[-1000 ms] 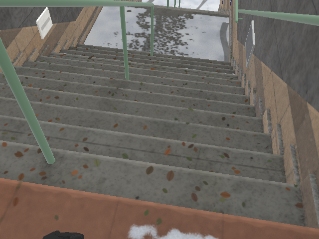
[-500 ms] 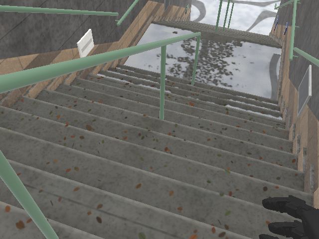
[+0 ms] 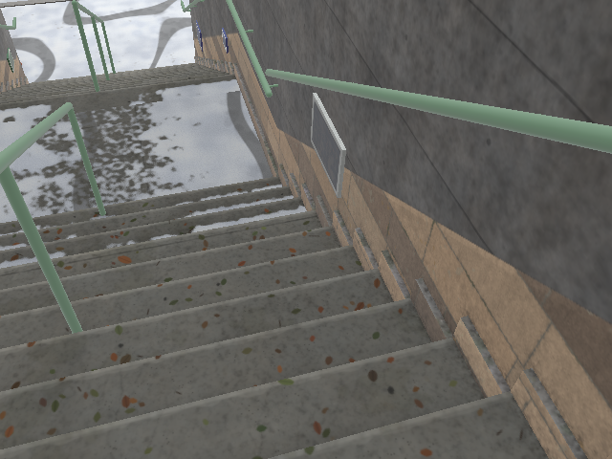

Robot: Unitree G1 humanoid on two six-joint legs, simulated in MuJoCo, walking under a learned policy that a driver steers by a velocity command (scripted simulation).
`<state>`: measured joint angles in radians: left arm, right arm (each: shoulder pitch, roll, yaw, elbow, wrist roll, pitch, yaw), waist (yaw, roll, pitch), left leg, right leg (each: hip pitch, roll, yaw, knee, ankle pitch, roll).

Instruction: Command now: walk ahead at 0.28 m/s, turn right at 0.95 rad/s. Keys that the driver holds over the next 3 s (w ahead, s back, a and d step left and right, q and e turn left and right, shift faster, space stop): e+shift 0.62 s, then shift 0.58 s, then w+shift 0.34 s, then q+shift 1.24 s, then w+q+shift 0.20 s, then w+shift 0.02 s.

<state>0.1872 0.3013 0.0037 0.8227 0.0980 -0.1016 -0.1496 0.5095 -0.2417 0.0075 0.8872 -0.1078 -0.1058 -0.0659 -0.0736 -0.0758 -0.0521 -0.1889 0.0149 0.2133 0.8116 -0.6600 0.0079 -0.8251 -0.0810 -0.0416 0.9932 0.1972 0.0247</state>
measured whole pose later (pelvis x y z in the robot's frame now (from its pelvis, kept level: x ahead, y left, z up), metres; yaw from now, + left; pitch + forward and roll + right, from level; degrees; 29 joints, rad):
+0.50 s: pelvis +0.19 +0.08 -0.15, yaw -29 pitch +2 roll +1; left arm 0.29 0.31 0.03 0.70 0.09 -0.08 -0.08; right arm 0.27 -0.24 0.02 0.61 -0.06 -0.05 -0.02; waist -0.02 -0.07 -0.03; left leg -0.42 -0.03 -0.05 0.85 -0.48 0.00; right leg -0.59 0.17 0.18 1.07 -0.49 -0.02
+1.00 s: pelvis +0.22 +0.08 -0.13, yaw -46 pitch +3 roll -1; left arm 0.27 0.25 0.03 0.62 0.03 -0.08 -0.05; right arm 0.21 -0.30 -0.01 0.67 -0.08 -0.06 0.01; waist -0.01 0.04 -0.03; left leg -0.55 0.04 -0.07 1.17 -0.33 -0.09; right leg -0.46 0.08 -0.05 0.62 -0.22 -0.08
